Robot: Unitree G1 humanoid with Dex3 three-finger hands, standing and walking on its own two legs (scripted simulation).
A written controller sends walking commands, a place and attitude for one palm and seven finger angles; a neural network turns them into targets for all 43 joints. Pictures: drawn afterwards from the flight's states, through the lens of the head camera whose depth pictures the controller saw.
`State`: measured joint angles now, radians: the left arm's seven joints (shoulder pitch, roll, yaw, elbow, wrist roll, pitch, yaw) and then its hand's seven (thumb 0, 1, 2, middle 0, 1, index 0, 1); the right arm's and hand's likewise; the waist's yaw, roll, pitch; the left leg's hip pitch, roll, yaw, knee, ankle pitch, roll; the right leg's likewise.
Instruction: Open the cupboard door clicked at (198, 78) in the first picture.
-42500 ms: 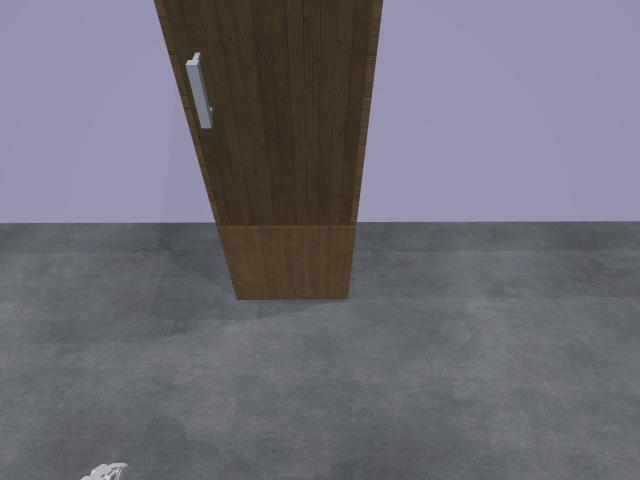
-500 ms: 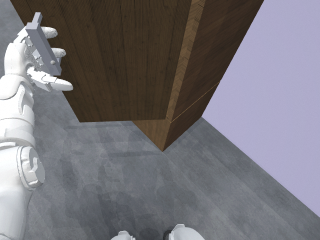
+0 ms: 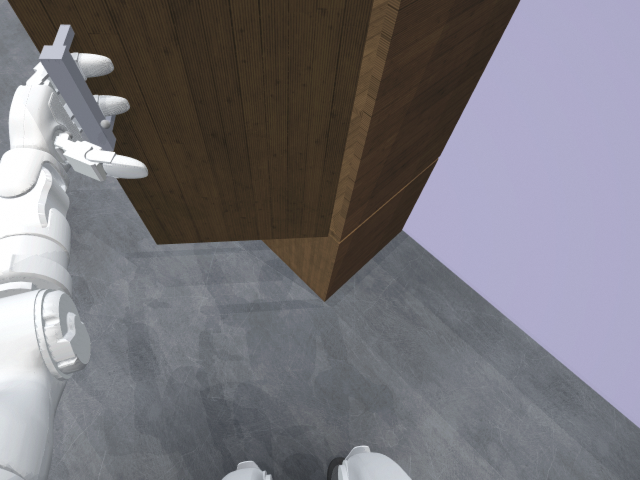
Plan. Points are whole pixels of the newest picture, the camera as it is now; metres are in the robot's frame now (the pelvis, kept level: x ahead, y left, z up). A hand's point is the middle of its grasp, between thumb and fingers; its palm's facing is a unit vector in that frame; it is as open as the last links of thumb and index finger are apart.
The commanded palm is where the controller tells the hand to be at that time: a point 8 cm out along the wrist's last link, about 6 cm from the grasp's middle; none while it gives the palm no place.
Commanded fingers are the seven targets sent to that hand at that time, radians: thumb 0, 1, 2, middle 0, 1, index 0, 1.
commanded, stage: close the thumb around the handle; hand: left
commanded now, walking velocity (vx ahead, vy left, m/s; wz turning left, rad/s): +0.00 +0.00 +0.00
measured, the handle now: (86, 92) +0.56 +0.24 +0.12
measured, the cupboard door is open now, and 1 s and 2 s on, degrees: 51 53 100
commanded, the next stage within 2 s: pull the door open along its arc in 0.64 s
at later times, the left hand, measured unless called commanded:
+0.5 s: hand (104, 124) +0.51 +0.21 +0.11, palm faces +0.01 -1.00 +0.00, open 6.5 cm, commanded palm +0.49 +0.26 +0.11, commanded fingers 0.00 0.90 0.90 -0.40 -1.35 -0.40 -1.35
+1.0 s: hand (103, 134) +0.49 +0.21 +0.11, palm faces -0.01 -1.00 +0.00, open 5.5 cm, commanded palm +0.44 +0.26 +0.11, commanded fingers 0.00 0.90 0.90 -0.40 -1.35 -0.40 -1.35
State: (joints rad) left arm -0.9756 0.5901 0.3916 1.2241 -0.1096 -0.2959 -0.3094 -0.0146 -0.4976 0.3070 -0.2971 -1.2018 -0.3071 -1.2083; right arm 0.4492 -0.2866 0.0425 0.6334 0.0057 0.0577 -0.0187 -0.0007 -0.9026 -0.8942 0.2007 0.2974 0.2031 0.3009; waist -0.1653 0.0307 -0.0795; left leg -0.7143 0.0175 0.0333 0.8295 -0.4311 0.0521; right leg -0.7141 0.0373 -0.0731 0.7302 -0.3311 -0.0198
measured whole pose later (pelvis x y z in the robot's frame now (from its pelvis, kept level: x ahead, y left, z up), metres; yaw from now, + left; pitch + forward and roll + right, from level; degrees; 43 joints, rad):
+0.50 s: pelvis +0.01 +0.00 +0.00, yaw +0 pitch +18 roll -3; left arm -0.93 0.58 0.40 1.19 -0.12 -0.30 -0.32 0.00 0.58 0.77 -0.36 -1.32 -0.37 -1.31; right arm 0.43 -0.28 0.04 0.62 0.01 0.07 -0.01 0.00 -0.90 -0.89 0.20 0.30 0.20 0.30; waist -0.16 0.03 -0.09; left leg -0.69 0.02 0.04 0.82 -0.44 0.05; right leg -0.69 0.04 -0.07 0.72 -0.34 -0.02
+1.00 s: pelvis +0.01 +0.00 +0.00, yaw -2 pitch +17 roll -3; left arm -0.80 0.54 0.41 1.06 -0.16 -0.28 -0.33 0.01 0.76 0.81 -0.36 -1.35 -0.37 -1.35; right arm 0.44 -0.28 0.03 0.60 0.02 0.09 -0.01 0.00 -0.90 -0.89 0.20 0.30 0.20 0.30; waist -0.14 0.03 -0.10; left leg -0.66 0.02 0.06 0.80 -0.44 0.06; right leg -0.67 0.05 -0.04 0.70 -0.33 -0.01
